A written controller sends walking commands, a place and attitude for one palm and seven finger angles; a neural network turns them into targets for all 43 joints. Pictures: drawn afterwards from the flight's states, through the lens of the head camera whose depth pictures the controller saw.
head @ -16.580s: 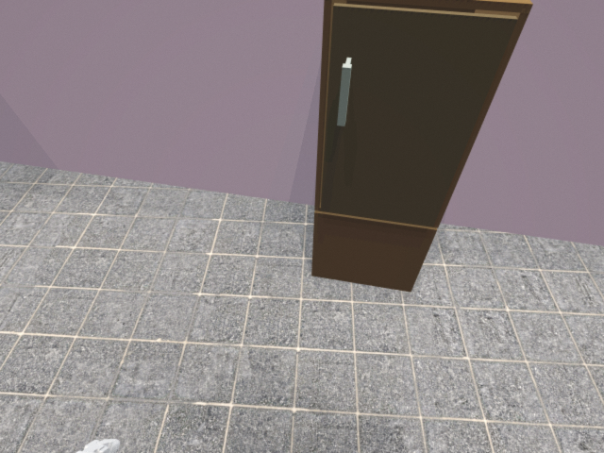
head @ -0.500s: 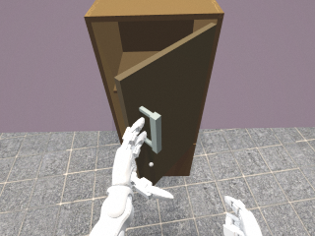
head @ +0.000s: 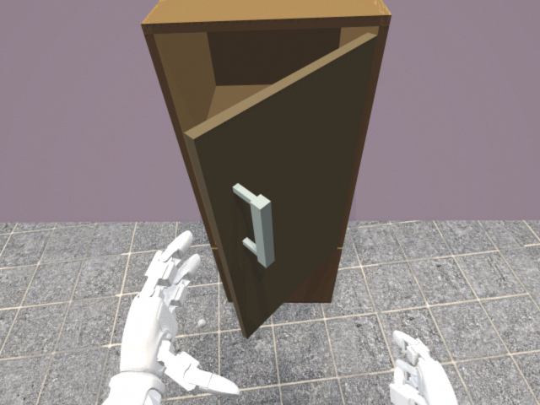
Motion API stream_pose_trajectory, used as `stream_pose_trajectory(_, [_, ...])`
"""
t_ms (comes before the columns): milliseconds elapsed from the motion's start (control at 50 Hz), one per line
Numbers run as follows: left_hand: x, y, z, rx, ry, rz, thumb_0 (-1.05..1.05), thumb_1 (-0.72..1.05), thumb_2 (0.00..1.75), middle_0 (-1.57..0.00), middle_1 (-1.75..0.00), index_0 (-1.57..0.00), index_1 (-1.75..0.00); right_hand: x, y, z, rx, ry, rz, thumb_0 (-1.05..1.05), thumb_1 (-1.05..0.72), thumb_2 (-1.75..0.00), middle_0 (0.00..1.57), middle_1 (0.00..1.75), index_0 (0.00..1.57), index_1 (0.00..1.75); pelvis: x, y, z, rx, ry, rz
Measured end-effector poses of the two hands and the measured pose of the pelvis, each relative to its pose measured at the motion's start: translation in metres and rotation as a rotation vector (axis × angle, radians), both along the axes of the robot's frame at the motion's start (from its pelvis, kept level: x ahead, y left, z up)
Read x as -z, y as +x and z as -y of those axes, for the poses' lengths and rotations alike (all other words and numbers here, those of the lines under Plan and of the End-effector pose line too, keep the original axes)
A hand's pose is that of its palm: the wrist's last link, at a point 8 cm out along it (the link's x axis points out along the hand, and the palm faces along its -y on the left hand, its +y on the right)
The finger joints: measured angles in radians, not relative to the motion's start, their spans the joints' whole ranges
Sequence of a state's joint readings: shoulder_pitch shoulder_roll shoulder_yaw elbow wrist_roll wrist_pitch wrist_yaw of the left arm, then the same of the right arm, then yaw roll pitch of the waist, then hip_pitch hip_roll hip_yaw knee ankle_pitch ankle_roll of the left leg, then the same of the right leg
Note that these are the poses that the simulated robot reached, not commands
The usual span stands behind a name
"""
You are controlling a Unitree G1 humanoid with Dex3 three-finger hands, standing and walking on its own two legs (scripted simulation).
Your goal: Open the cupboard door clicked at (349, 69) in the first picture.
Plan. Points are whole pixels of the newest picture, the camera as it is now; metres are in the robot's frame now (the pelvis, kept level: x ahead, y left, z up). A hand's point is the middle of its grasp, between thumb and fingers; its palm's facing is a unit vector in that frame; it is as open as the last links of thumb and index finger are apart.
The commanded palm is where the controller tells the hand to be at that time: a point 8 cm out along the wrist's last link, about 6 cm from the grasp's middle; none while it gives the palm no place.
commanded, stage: draw the hand back to the body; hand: left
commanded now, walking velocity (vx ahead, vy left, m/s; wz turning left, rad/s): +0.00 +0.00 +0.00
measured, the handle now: (254, 227) +0.35 +0.05 +0.10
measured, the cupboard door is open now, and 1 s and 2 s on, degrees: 47 47 47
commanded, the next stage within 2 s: step back with the hand held close in 1.68 s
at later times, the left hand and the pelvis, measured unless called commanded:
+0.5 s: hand (149, 324) +0.19 +0.15 +0.13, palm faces +0.02 -1.00 -0.05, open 16.3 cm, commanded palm +0.16 +0.20 +0.14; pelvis +0.00 +0.01 +0.01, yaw +0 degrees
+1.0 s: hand (52, 302) +0.20 +0.24 +0.16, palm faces +0.28 -0.90 -0.33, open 12.7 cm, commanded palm +0.15 +0.29 +0.18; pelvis +0.00 +0.04 +0.04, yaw -1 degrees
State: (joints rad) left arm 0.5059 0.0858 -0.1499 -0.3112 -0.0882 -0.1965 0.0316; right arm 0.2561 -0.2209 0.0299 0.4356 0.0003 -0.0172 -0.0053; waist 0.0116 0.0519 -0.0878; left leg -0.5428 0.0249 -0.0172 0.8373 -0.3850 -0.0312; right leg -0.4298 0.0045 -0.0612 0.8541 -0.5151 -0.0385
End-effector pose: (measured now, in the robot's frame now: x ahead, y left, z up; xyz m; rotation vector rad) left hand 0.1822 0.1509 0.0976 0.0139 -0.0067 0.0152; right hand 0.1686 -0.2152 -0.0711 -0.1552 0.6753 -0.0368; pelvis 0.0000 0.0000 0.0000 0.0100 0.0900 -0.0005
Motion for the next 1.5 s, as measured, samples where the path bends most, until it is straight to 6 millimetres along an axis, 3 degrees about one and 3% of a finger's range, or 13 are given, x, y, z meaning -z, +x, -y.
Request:
stream_pose_trajectory(220, [-0.002,0.004,-0.004,0.044,0.009,0.028,-0.02,-0.51,0.3,-0.15,-0.3,-0.15,-0.3,0.003,-0.011,0.005,0.032,-0.019,0.025,0.01,-0.91,-0.89,0.2,0.3,0.2,0.3,0.003,-0.006,-0.003,0.0,-0.006,-0.005])
stream_pose_trajectory(380, [-0.022,-0.002,-0.032,-0.001,0.027,0.04,-0.02,-0.5,0.3,-0.15,-0.3,-0.16,-0.3,-0.006,-0.011,-0.004,0.038,0.0,0.055,0.01,-0.91,-0.89,0.2,0.3,0.2,0.3,-0.003,-0.003,-0.007,0.008,-0.009,0.017])
stream_pose_trajectory(620, [-0.039,-0.021,-0.068,-0.014,0.046,0.053,-0.02,-0.47,0.31,-0.15,-0.3,-0.16,-0.3,-0.023,0.005,-0.018,0.002,-0.022,0.136,0.01,-0.9,-0.89,0.2,0.3,0.21,0.3,-0.007,-0.007,-0.018,-0.006,-0.025,0.044])
stream_pose_trajectory(660, [-0.044,-0.022,-0.074,-0.044,0.12,0.051,-0.02,-0.44,0.33,-0.15,-0.3,-0.16,-0.3,-0.026,0.007,-0.022,0.001,-0.034,0.136,0.01,-0.9,-0.89,0.2,0.3,0.21,0.3,-0.01,-0.007,-0.019,-0.003,-0.025,0.055])
stream_pose_trajectory(960, [-0.073,-0.023,-0.129,-0.248,0.322,0.035,-0.01,0.0,0.52,-0.17,-0.3,-0.18,-0.3,-0.037,0.006,-0.043,-0.004,-0.068,0.047,0.01,-0.9,-0.89,0.2,0.3,0.21,0.3,-0.036,-0.001,-0.035,0.017,-0.023,0.129])
stream_pose_trajectory(1300, [-0.11,-0.015,-0.178,-0.399,0.436,0.107,0.0,0.59,0.77,-0.2,-0.3,-0.2,-0.3,-0.04,0.02,-0.035,0.02,-0.079,0.015,0.01,-0.9,-0.89,0.2,0.3,0.21,0.3,-0.043,0.013,-0.038,0.032,-0.017,0.141])
stream_pose_trajectory(1380, [-0.116,-0.015,-0.184,-0.437,0.449,0.118,0.0,0.72,0.83,-0.2,-0.3,-0.21,-0.3,-0.04,0.022,-0.031,0.023,-0.078,0.009,0.01,-0.9,-0.89,0.2,0.3,0.21,0.3,-0.043,0.015,-0.036,0.031,-0.016,0.142])
stream_pose_trajectory(1500, [-0.11,-0.013,-0.175,-0.43,0.422,0.1,0.01,0.83,0.87,-0.2,-0.3,-0.21,-0.3,-0.038,0.022,-0.025,0.023,-0.078,0.001,0.01,-0.9,-0.89,0.2,0.3,0.21,0.3,-0.044,0.015,-0.032,0.029,-0.014,0.141])
